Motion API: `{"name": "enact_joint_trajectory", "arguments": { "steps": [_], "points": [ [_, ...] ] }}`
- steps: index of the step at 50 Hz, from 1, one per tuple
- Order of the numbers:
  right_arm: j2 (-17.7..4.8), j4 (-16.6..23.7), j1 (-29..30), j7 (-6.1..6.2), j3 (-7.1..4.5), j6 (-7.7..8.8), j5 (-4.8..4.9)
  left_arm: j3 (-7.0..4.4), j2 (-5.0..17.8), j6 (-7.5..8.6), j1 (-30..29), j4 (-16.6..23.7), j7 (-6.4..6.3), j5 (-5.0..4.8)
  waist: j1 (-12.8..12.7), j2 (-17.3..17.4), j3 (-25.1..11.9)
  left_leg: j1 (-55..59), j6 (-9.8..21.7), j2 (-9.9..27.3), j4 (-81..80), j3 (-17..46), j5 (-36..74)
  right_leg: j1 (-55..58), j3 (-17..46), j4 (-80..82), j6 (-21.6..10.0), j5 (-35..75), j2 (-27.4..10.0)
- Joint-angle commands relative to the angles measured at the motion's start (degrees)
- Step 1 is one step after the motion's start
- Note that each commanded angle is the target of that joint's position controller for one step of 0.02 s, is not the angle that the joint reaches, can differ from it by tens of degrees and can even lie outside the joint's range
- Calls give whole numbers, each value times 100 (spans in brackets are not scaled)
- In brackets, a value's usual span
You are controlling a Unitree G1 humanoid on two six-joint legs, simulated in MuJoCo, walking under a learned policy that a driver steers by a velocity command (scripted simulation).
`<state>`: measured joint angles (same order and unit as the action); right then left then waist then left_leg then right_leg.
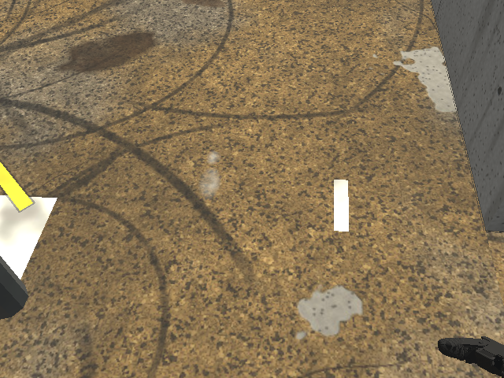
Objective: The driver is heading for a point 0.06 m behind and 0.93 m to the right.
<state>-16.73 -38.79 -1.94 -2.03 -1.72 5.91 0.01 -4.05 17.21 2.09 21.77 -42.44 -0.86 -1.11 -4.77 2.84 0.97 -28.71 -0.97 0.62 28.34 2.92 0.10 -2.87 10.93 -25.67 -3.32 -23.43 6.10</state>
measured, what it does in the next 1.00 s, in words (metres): walks ahead, turning right: left foot, then right foot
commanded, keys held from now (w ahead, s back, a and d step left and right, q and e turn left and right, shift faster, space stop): w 0.30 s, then no key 0.06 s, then e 0.48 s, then w+e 0.16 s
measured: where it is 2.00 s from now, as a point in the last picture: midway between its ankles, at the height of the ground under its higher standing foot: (353, 358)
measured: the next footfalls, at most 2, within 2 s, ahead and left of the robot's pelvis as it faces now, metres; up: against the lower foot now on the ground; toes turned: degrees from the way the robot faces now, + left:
left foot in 0.02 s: +0.18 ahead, +0.12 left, +0.00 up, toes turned -2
right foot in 0.50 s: +0.43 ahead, -0.13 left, +0.00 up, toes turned -4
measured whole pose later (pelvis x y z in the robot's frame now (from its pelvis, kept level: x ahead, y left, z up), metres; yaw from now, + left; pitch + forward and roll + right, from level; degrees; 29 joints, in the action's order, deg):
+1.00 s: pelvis +0.37 +0.00 +0.00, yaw -20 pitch +2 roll -1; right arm -16.4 -40.9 -12.1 1.3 -2.1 1.2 -1.6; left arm -4.4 17.9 -1.7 11.4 -39.9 -1.5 -0.9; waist 0.0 -0.9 -1.0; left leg -18.5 0.3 0.0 31.0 2.7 -14.8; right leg -27.8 8.2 -44.7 -2.1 -22.4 7.9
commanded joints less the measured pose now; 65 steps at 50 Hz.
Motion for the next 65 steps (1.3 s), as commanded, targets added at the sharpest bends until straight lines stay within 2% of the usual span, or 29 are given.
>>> {"name": "enact_joint_trajectory", "arguments": {
  "steps": [1,2,3,4,5,6,8,10,17,21,23,25,26,27,28,29,30,34,43,45,46,47,48,49,50,52,54,61,65],
  "points": [
    [-938,162,-834,54,-372,142,-68,-102,547,24,-75,253,15,56,723,-812,-618,1891,510,234,-106,37,-230,-501,731,-927,-501,2965,-1092],
    [-1348,105,-1618,74,-467,148,-146,16,255,51,368,315,17,130,826,138,-1564,3694,1085,1293,121,1347,-185,-1607,312,-2659,-204,1719,-586],
    [-1499,-224,-2171,-1,-557,68,-68,71,126,118,930,283,14,-61,724,1752,-2003,4863,1840,2167,-900,3953,-2016,-3338,-155,-4299,171,-930,53],
    [-990,-182,-2089,-20,-424,57,90,-29,685,137,481,240,3,-122,898,884,-1370,4530,1660,2133,-1254,4208,-3366,-4005,155,-4870,170,-815,-274],
    [-758,-142,-1732,9,-349,24,79,-83,871,138,-239,380,2,-103,962,331,-645,3826,1439,1936,-1326,3387,-3182,-4182,-31,-4899,153,-313,-497],
    [-690,-101,-1455,23,-300,-7,6,-60,798,146,-613,479,1,-17,854,10,-250,3142,1369,1695,-1406,2725,-2506,-4059,-265,-4703,157,48,-711],
    [-524,-123,-1222,56,-232,-4,-83,-51,578,184,-677,503,42,58,590,154,-30,2411,1298,1297,-1639,1943,-1512,-3613,-389,-4049,168,548,-1063],
    [-490,-197,-1284,66,-217,26,-26,-7,375,170,-567,435,60,48,526,318,-112,2261,1346,1152,-1797,1488,-850,-3404,-558,-3641,233,636,-1125],
    [-873,-482,-1642,158,-291,-86,63,158,58,262,-1722,689,159,111,825,153,123,2058,1209,900,-1903,271,949,-2978,-964,-1148,435,2397,-978],
    [-923,-680,-1862,206,-289,-199,63,114,175,304,-1974,733,295,67,848,264,-93,2476,968,1031,-1431,-20,1607,-2445,-975,-531,267,2880,-745],
    [-1014,-689,-1663,251,-324,-246,77,28,370,284,-1736,694,335,97,590,284,-230,2625,796,1081,-926,-129,1936,-2025,-978,-328,77,2625,-632],
    [-914,-622,-1627,324,-301,-294,55,-186,849,257,-833,464,283,151,140,-64,-710,2269,421,651,665,-515,2018,-673,-948,43,-214,3390,-589],
    [-629,-408,-1995,345,-185,-260,-171,-309,1440,200,-381,510,211,229,236,-1200,-1446,883,75,196,2551,-748,-268,989,618,-427,-843,5643,-1849],
    [-283,-411,-2575,276,-19,-236,-184,-244,1378,135,-433,607,199,186,457,-1893,-2264,-457,-154,-435,4135,-318,-4060,2048,2275,-294,-1850,6076,-2883],
    [-802,-459,-2259,232,-135,-250,-45,-192,1020,58,-475,661,192,88,217,-1154,-2262,-657,-133,-183,4500,216,-3819,1610,2177,65,-1717,4684,-2588],
    [-869,-321,-1733,253,-175,-301,85,-151,881,22,-832,710,175,68,238,-937,-1491,-980,-122,-29,4499,121,-3390,936,1615,256,-1478,3981,-2268],
    [-842,-311,-1541,317,-187,-372,50,-120,785,-19,-1092,726,153,50,346,-566,-1061,-939,-168,139,4242,108,-3042,200,1282,449,-1271,3514,-2042],
    [-696,-207,-1574,452,-206,-585,-76,-182,874,-112,-1559,808,84,196,742,-936,-757,93,-310,105,3155,42,-2422,-1560,828,851,-1160,2879,-1515],
    [-591,128,-845,401,-166,-531,-33,-262,981,-321,-1368,709,-111,73,482,-1034,-889,686,-316,-195,1196,209,-1833,-1542,1486,744,-919,835,-1267],
    [-576,89,-1026,347,-191,-459,19,-237,949,-377,-1419,708,-123,6,649,-1079,-815,1376,-134,-246,238,44,-1559,-1815,1607,666,-740,-308,-1089],
    [-635,32,-1224,346,-230,-437,24,-205,856,-397,-1345,675,-134,-17,764,-975,-706,1987,19,-92,-297,37,-1503,-2259,1513,482,-533,-888,-848],
    [-957,10,-1584,380,-310,-438,-54,-117,533,-391,-1177,656,-127,-2,828,-230,-830,2791,407,975,-785,973,-2314,-3013,959,-709,-180,-1506,-418],
    [-1460,-33,-1712,353,-441,-466,-242,-92,353,-292,-1341,903,-91,-44,804,1204,-494,2794,1100,2097,-1550,2789,-3639,-4195,-276,-2051,16,-1161,359],
    [-1416,47,-1439,341,-454,-387,-296,-188,770,-173,-1571,990,-67,37,760,1087,-57,2362,1363,2316,-1826,3348,-4095,-4505,-46,-2811,127,-519,-233],
    [-1119,121,-1148,394,-394,-338,-202,-264,951,-159,-1478,909,-26,43,613,800,57,2292,1194,2059,-1772,2801,-3876,-4499,-85,-3136,197,-37,-345],
    [-806,155,-1002,459,-313,-303,-28,-279,843,-206,-1105,673,10,87,536,649,13,2486,873,1625,-1755,1864,-3173,-4458,-350,-3662,428,520,-476],
    [-720,84,-1213,468,-281,-244,-60,-219,592,-186,-1220,711,64,61,655,531,137,2366,828,1443,-1915,1160,-2515,-4402,-575,-3950,529,969,-609],
    [-991,-104,-1606,371,-426,-237,-54,-52,196,-104,-1998,1096,274,17,974,463,364,2537,931,1442,-1941,-219,-729,-3937,-962,-2202,660,1657,-938],
    [-1259,-160,-1523,345,-538,-331,118,-95,311,-150,-2048,1226,395,9,884,667,197,2341,797,1545,-1370,-681,511,-2829,-1351,-1342,473,1422,-813]
  ]
}}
